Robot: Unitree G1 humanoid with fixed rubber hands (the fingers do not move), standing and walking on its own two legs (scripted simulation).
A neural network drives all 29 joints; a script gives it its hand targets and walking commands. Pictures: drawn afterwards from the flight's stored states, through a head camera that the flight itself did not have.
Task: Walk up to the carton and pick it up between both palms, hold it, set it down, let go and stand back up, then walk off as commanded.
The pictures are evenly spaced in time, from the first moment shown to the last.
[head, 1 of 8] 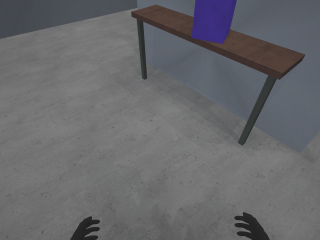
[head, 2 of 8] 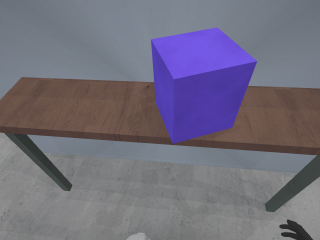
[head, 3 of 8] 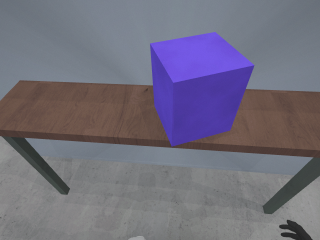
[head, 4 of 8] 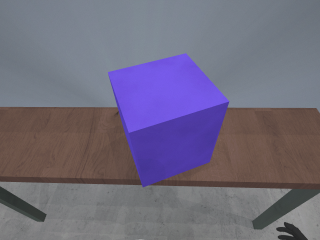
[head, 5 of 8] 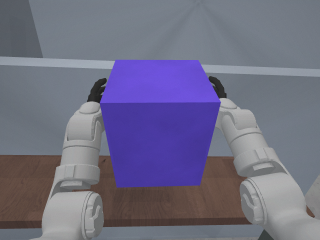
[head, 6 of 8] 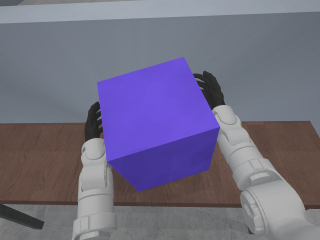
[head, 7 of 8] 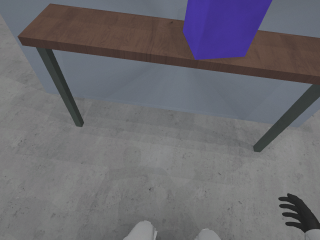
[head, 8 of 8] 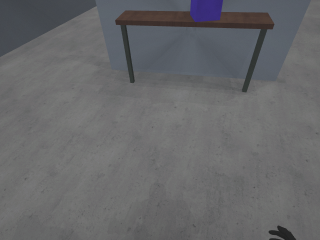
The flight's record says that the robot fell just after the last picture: no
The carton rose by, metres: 0.23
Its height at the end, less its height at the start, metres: +0.00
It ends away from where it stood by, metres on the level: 0.02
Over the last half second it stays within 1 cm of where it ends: yes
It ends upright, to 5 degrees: yes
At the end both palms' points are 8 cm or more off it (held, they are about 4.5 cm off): yes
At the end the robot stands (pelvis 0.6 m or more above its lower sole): yes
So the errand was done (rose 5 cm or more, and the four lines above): yes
